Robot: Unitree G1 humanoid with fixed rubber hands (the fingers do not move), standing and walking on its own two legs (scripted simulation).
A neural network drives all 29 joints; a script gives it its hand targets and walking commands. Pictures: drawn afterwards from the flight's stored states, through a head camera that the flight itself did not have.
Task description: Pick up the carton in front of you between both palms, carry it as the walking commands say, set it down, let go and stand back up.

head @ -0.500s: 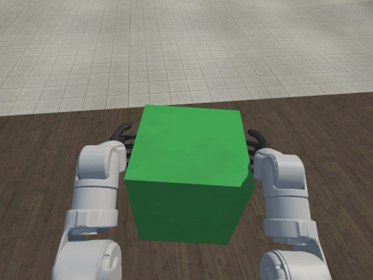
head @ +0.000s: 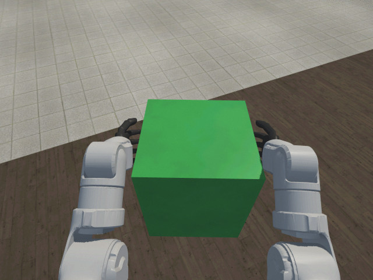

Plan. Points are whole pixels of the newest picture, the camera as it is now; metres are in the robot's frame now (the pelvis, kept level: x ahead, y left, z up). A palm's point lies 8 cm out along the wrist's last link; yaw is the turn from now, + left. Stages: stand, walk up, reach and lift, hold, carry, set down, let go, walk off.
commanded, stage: carry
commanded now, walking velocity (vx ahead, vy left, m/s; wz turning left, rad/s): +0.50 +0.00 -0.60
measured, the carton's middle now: (194, 171) +0.36 +0.01 +0.03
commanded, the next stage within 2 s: none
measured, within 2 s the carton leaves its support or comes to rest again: neither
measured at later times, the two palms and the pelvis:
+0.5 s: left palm (136, 79) +0.65 +0.19 +0.07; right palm (238, 84) +0.63 -0.11 +0.07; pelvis +0.29 +0.05 -0.02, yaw +1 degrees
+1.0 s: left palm (126, 44) +0.85 +0.26 +0.07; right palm (205, 34) +0.94 -0.02 +0.07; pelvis +0.55 +0.03 -0.03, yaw +14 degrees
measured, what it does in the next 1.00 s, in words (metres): goes down: left foot, then right foot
